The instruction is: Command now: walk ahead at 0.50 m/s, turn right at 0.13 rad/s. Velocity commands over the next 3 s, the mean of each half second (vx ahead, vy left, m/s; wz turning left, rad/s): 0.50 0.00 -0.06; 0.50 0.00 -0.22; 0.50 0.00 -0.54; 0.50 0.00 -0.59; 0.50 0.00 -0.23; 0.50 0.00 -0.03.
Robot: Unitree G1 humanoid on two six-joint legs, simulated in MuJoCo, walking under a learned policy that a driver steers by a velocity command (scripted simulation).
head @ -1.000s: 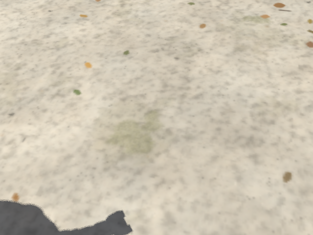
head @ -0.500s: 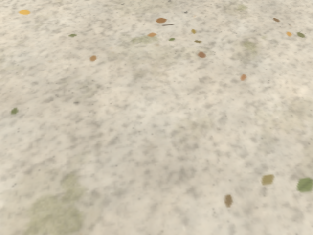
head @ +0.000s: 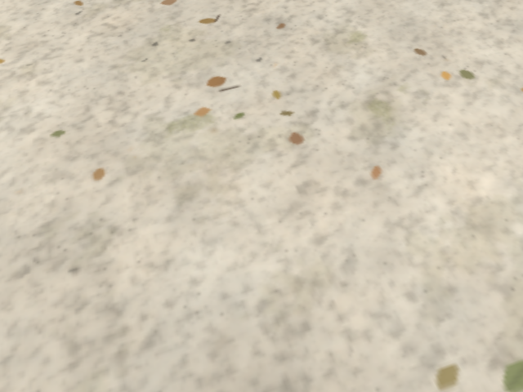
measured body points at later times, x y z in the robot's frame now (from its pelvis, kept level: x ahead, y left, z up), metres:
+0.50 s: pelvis +0.28 +0.05 +0.00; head +0.30 +0.06 +0.45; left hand +0.38 +0.31 -0.13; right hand +0.29 -0.21 -0.13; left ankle +0.27 +0.12 -0.75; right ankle +0.33 -0.10 -0.67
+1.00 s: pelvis +0.55 -0.02 +0.00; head +0.58 -0.03 +0.45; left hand +0.61 +0.25 -0.13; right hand +0.63 -0.29 -0.13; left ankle +0.61 +0.14 -0.67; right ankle +0.56 -0.07 -0.75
